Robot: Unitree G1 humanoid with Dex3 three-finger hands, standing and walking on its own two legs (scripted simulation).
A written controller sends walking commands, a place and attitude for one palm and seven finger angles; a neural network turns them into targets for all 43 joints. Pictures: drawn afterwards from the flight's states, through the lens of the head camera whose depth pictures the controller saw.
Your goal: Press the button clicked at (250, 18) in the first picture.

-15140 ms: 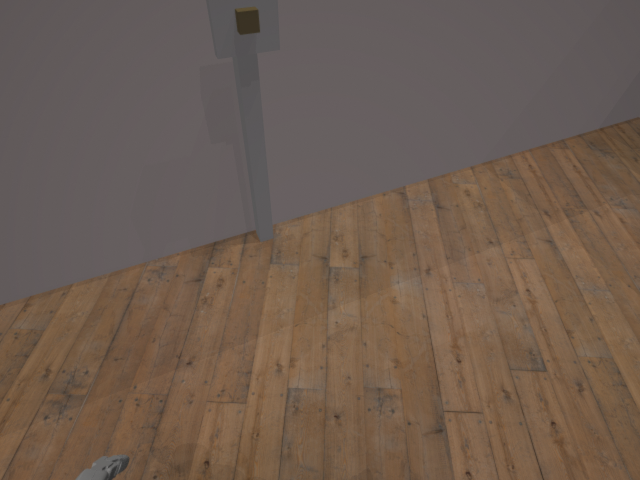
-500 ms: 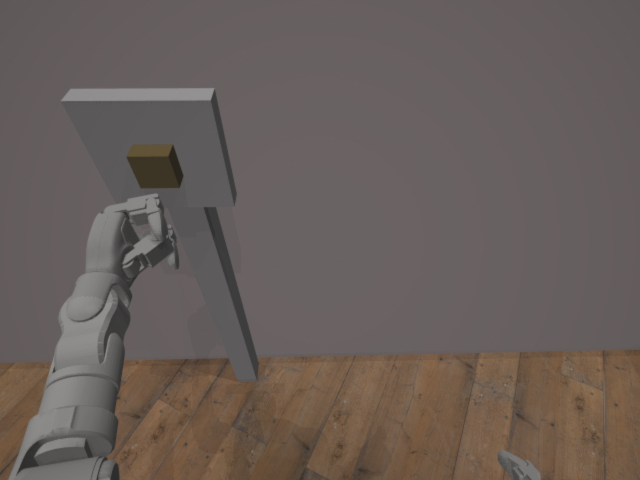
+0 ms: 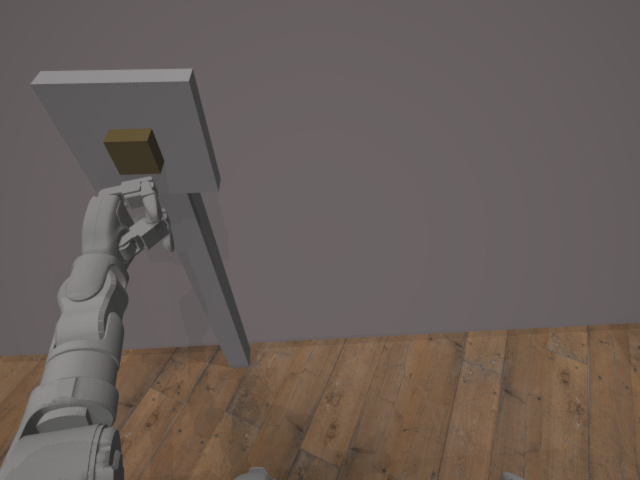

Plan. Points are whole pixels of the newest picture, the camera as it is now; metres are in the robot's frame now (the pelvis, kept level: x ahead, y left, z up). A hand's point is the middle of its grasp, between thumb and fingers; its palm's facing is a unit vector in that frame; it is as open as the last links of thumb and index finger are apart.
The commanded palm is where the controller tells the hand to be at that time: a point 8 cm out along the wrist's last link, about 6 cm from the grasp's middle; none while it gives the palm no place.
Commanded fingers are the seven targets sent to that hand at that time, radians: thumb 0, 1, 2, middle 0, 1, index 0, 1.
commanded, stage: aim a knuckle at the button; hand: left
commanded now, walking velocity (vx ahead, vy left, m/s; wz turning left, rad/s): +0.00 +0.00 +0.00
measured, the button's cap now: (136, 150) +0.50 +0.25 +0.14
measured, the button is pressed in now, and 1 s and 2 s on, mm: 0 0 8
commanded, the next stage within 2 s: press the button with the knuckle in 0.72 s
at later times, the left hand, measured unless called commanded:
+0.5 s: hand (155, 224) +0.40 +0.22 +0.10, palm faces +0.09 -1.00 +0.00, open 3.1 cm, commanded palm +0.37 +0.26 +0.11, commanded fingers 0.00 0.90 0.90 -1.30 -1.50 -1.30 -1.50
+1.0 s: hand (162, 214) +0.41 +0.20 +0.12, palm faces +0.09 -1.00 -0.01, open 3.1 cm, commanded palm +0.39 +0.26 +0.11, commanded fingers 0.00 0.90 0.90 -1.30 -1.50 -1.30 -1.50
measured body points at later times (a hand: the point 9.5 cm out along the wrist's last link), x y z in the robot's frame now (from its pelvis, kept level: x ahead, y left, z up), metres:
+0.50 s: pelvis +0.01 +0.00 +0.00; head +0.05 +0.01 +0.45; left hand +0.39 +0.27 +0.10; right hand +0.12 -0.26 -0.10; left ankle +0.07 +0.13 -0.71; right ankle -0.04 -0.12 -0.71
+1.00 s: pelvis +0.00 +0.00 +0.00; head +0.03 +0.00 +0.45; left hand +0.40 +0.26 +0.12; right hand +0.11 -0.26 -0.11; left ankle +0.06 +0.13 -0.71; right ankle -0.04 -0.12 -0.71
